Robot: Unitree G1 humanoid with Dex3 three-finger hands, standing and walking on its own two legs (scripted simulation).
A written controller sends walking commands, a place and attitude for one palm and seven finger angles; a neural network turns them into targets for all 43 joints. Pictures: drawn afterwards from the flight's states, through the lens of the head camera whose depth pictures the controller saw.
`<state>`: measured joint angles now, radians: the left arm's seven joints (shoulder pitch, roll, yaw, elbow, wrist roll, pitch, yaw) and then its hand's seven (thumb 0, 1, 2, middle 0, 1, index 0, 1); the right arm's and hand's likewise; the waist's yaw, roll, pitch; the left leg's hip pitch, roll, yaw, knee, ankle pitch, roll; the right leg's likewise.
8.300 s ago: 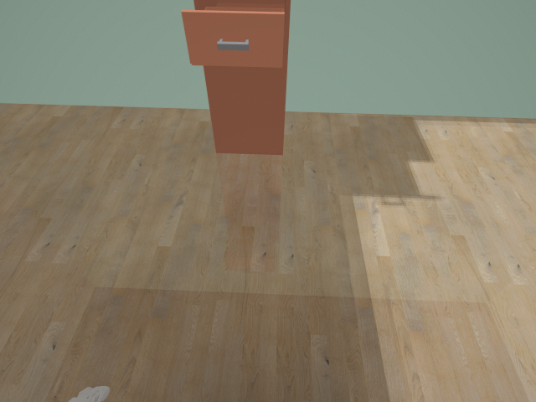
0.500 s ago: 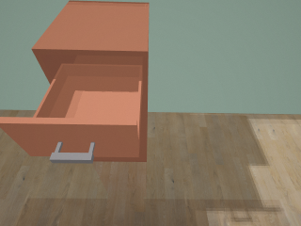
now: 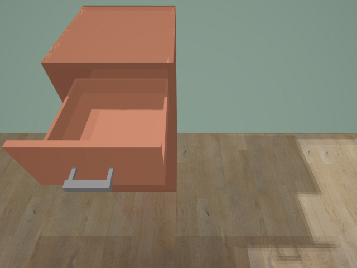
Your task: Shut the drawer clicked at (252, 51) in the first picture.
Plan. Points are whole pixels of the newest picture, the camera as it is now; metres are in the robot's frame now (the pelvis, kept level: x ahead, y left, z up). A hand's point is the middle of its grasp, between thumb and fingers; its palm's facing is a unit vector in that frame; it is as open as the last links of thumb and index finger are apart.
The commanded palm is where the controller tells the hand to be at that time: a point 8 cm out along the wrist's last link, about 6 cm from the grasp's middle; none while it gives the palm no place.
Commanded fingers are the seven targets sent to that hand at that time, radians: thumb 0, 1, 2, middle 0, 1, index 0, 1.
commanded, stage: come to a stop and stand still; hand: left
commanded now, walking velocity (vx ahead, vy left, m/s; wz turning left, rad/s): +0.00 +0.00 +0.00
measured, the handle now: (90, 178) +0.31 +0.24 +0.00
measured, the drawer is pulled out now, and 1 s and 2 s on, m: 0.30 0.30 0.30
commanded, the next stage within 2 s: look again from close up in 0.52 s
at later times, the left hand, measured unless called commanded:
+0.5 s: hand out of the picture -0.05 +0.14 -0.17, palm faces +0.07 -0.99 -0.16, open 7.4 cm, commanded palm none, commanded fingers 0.00 0.90 0.90 -0.20 -0.30 -0.20 -0.30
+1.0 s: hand out of the picture +0.01 +0.20 -0.16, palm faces +0.05 -0.97 -0.23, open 7.3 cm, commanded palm none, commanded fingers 0.00 0.90 0.90 -0.20 -0.30 -0.20 -0.30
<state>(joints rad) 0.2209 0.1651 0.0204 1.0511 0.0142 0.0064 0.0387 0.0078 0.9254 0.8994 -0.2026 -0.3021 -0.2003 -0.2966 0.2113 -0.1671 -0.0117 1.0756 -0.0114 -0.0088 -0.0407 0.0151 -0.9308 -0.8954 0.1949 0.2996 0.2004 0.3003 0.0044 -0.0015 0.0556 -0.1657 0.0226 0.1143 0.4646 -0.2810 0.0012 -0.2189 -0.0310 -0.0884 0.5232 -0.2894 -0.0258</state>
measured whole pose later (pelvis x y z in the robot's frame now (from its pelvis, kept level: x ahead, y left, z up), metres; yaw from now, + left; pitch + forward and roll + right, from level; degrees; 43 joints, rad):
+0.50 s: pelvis -0.03 -0.02 +0.01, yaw +1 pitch -1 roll +0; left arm 0.32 0.13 0.00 1.12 0.01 -0.01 0.02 0.01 0.91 0.90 -0.20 -0.30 -0.20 -0.30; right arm 0.34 -0.11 0.02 1.16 -0.01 0.00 -0.02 0.01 -0.91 -0.90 0.19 0.30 0.20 0.30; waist 0.01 -0.01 0.04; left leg -0.18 0.05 0.08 0.41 -0.20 -0.02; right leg -0.20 0.01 -0.12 0.42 -0.20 -0.06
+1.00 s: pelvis -0.01 +0.02 +0.00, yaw +1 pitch -1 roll +0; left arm 0.27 0.15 0.00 1.08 0.01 -0.03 0.04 0.01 0.92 0.90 -0.20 -0.30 -0.20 -0.30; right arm 0.33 -0.14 0.03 1.09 -0.02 -0.02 -0.02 0.02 -0.93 -0.90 0.19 0.30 0.20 0.30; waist 0.00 0.04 0.00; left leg -0.18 -0.01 0.09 0.47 -0.27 0.03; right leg -0.22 -0.04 -0.09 0.49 -0.25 -0.01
